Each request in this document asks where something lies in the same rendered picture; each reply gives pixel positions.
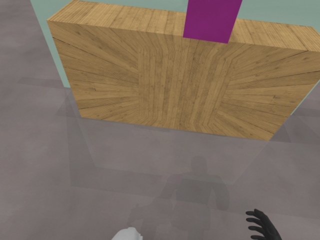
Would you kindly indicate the robot right hand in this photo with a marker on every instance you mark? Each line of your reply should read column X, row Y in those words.
column 267, row 228

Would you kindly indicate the carton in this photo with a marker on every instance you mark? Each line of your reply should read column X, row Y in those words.
column 211, row 20

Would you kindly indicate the robot left thigh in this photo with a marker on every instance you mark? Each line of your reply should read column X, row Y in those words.
column 127, row 234

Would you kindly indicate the pedestal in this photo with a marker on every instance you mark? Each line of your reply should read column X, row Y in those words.
column 132, row 65

